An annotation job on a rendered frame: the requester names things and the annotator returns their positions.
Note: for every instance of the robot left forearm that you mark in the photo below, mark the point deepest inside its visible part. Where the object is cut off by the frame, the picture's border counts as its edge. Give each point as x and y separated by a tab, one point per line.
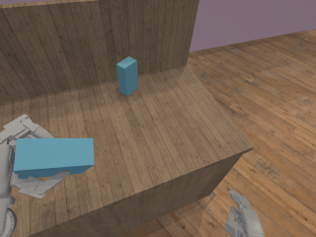
8	218

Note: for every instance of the robot left hand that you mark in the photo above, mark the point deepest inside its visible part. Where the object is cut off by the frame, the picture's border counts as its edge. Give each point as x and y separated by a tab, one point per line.
23	127

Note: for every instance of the sponge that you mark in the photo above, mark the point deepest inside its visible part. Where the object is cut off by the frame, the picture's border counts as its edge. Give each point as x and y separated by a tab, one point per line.
45	157

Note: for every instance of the robot right hand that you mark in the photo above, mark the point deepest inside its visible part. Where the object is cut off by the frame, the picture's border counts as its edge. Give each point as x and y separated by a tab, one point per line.
248	223

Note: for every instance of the table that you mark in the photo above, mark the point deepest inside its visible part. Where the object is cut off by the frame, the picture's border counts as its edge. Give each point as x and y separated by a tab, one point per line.
164	146

